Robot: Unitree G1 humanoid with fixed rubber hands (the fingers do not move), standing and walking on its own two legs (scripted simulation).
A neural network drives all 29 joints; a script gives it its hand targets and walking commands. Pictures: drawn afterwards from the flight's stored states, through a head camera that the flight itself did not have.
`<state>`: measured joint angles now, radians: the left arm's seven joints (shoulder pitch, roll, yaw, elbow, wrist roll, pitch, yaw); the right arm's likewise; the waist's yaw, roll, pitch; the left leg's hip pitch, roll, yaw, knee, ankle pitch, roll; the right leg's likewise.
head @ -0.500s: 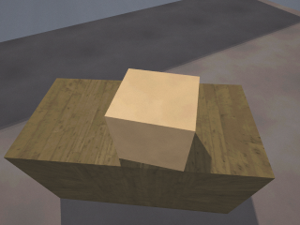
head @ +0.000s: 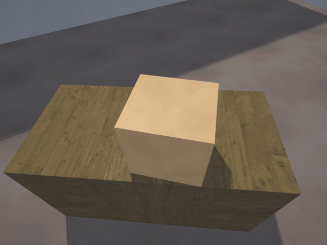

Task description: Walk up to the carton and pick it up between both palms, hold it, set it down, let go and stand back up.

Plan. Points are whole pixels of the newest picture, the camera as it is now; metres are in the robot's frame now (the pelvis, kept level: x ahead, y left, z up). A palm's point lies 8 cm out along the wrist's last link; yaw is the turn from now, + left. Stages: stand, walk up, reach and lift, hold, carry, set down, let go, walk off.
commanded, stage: walk up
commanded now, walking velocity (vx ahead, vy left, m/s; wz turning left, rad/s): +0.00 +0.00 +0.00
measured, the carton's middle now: (171, 131) +0.48 -0.01 -0.06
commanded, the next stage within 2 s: none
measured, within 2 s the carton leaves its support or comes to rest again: neither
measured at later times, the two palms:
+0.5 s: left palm out of the picture +0.04 +0.36 -0.15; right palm out of the picture +0.04 -0.16 -0.15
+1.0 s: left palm out of the picture +0.09 +0.32 -0.15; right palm out of the picture -0.06 -0.13 -0.15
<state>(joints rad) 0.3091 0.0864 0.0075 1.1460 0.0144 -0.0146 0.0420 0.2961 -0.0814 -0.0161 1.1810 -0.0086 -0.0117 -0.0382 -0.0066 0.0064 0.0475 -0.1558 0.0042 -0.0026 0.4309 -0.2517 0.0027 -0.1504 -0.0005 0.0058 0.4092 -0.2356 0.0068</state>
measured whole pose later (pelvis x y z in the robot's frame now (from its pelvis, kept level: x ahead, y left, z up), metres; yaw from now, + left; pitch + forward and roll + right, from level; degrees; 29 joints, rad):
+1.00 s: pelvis +0.01 +0.11 -0.01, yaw -15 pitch -2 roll +1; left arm 0.27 0.21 -0.06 1.03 0.00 -0.02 0.02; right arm 0.30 -0.22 0.04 1.05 -0.01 0.01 -0.01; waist -0.01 -0.02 0.05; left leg -0.18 0.05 0.23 0.48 -0.26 0.02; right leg -0.23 0.00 0.08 0.55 -0.29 0.00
